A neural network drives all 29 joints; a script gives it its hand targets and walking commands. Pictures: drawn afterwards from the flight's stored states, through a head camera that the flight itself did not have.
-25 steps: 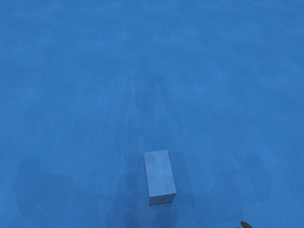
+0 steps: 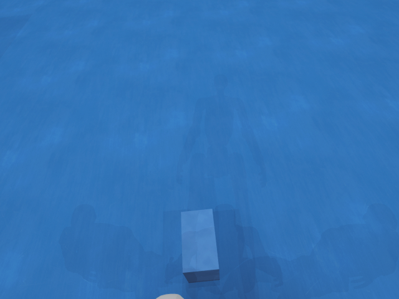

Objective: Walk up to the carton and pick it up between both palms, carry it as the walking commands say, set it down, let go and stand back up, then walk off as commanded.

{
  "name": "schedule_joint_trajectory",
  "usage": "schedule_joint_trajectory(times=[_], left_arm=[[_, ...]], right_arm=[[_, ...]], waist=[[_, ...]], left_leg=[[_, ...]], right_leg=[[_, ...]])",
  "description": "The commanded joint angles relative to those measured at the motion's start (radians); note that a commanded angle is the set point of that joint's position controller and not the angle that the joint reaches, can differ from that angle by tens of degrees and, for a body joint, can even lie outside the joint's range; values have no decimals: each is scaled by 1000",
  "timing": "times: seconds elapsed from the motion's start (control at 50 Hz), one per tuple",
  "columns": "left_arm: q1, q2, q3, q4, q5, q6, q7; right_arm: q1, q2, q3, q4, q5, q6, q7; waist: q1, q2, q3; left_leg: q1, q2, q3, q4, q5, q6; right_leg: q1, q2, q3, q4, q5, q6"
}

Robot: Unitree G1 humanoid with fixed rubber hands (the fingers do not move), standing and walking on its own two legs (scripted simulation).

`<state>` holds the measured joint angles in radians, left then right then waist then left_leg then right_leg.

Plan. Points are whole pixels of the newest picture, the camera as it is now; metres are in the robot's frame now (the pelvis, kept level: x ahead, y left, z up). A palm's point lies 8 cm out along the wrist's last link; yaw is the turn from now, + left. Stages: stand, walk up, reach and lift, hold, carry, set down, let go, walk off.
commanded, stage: walk up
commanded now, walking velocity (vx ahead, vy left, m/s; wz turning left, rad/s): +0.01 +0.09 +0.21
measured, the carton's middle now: (200, 246) +0.42 +0.06 -0.66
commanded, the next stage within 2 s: stand in 1.10 s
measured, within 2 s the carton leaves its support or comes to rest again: neither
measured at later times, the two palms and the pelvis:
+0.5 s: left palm out of the picture +0.02 +0.29 -0.14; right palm out of the picture +0.09 -0.17 -0.13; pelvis +0.01 +0.04 +0.00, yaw +1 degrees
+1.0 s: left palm out of the picture +0.01 +0.26 -0.14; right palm out of the picture +0.03 -0.17 -0.14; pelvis +0.03 +0.04 +0.01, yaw +2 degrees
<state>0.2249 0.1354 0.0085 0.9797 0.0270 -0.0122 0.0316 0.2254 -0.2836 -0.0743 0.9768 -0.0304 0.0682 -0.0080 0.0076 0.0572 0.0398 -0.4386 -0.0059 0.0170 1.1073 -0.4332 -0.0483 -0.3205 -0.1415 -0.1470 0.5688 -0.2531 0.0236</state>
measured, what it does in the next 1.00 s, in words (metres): steps on the spot: left foot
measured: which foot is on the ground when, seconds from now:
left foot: up 0.00-0.22, down 0.24-1.00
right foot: down 0.00-1.00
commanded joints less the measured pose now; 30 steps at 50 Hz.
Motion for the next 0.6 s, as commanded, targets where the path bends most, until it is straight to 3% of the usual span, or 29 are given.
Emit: schedule_joint_trajectory(times=[0.0,0.04,0.06,0.1,0.16,0.18,0.2,0.22,0.24,0.26,0.28,0.3,0.32,0.34,0.36,0.38,0.4,0.44,0.46,0.5,0.52,0.54,0.56,0.58], left_arm=[[137,264,63,-12,4,-10,21],[131,268,62,-5,9,-4,19],[107,277,69,-8,13,2,20],[75,293,72,-6,19,8,15],[17,306,81,-21,16,17,2],[1,301,80,-24,12,25,-6],[3,276,74,-25,12,30,-15],[-15,232,64,-32,6,32,-20],[22,145,36,-30,-2,33,-23],[8,140,35,-39,5,44,-26],[-38,171,48,-54,-4,60,-21],[-15,150,36,-27,-18,60,-33],[28,138,29,-6,-27,52,-36],[60,142,20,13,-28,41,-41],[86,152,20,25,-27,34,-35],[94,153,18,31,-27,32,-30],[76,156,22,31,-28,30,-25],[58,137,17,34,-31,33,-18],[107,122,10,44,-36,26,-14],[103,168,15,61,-32,13,-11],[76,170,8,73,-30,9,-15],[60,165,5,80,-31,10,-13],[51,151,4,79,-31,9,-13],[48,146,5,81,-32,7,-8]], right_arm=[[-56,-8,11,-87,-1,-9,9],[-100,-8,15,-103,-3,-4,16],[-100,-8,18,-112,3,0,19],[-97,-8,18,-106,4,3,20],[-30,0,31,-97,7,-4,20],[-8,10,35,-78,7,-12,20],[42,5,32,-63,2,-22,19],[65,-18,25,-42,4,-34,12],[88,-105,8,-39,-7,-57,2],[124,-167,-21,-38,-20,-63,-3],[54,-163,-20,-55,-15,-63,-15],[-19,-99,10,-52,-4,-65,-17],[-101,-53,29,-70,10,-72,-20],[-127,-35,39,-75,7,-78,-24],[-107,-44,40,-72,9,-88,-26],[-75,-42,37,-61,9,-91,-25],[-45,-50,34,-39,9,-89,-27],[-49,-52,27,-37,11,-75,-28],[-59,-45,24,-29,12,-67,-25],[-28,-2,35,-15,19,-68,-20],[-10,21,48,-9,24,-69,-22],[9,27,50,5,23,-70,-25],[4,22,47,17,25,-71,-27],[9,24,47,21,26,-74,-25]], waist=[[62,-254,-127],[67,-224,-104],[61,-278,-91],[49,-310,-51],[3,-320,-67],[-20,-290,-64],[-48,-249,-86],[-73,-212,-83],[-74,73,-106],[-80,181,-71],[-62,234,35],[-24,145,52],[-6,158,38],[-4,182,-21],[-2,211,-71],[-7,188,-100],[-10,167,-119],[7,131,-26],[24,96,-37],[28,-23,-17],[5,-117,-8],[-5,-162,10],[-9,-121,30],[-11,-136,6]], left_leg=[[-155,59,-72,-17,11,-5],[-141,65,-72,-101,13,-13],[-110,69,-76,-166,5,-14],[-71,72,-53,-229,12,-14],[106,50,-14,-425,40,0],[170,22,39,-525,112,5],[266,0,73,-603,175,10],[349,18,46,-660,216,35],[368,234,-220,-832,183,61],[296,409,-478,-963,-76,177],[159,406,-472,-973,7,198],[121,325,-339,-954,143,164],[152,250,-209,-890,292,140],[249,223,-140,-839,484,142],[318,224,-102,-785,661,148],[377,230,-85,-761,777,152],[377,241,-104,-741,809,168],[287,236,-144,-774,676,151],[296,216,-123,-758,583,137],[196,148,-96,-756,400,93],[234,92,-50,-779,298,61],[265,91,-49,-783,271,52],[280,94,-54,-792,295,56],[301,103,-54,-786,358,57]], right_leg=[[291,-292,271,-200,509,-170],[263,-299,272,-223,461,-172],[234,-293,254,-237,406,-166],[160,-305,242,-272,309,-171],[72,-254,175,-256,180,-140],[43,-227,142,-228,103,-123],[-9,-180,95,-204,-6,-95],[-53,-117,40,-133,-30,-62],[-129,32,-69,90,-153,-14],[-224,67,-8,268,-294,13],[-204,50,111,324,-290,14],[-109,28,157,244,-214,0],[-67,26,170,200,-159,-11],[-40,47,135,169,-146,-9],[-18,56,123,145,-160,-1],[10,68,123,92,-152,1],[41,71,124,46,-149,2],[94,80,109,-83,-54,-4],[140,79,89,-194,52,-9],[257,-7,169,-229,223,-27],[212,-19,188,-235,293,-47],[176,-23,189,-228,300,-49],[166,-14,184,-241,287,-41],[176,-6,179,-236,298,-39]])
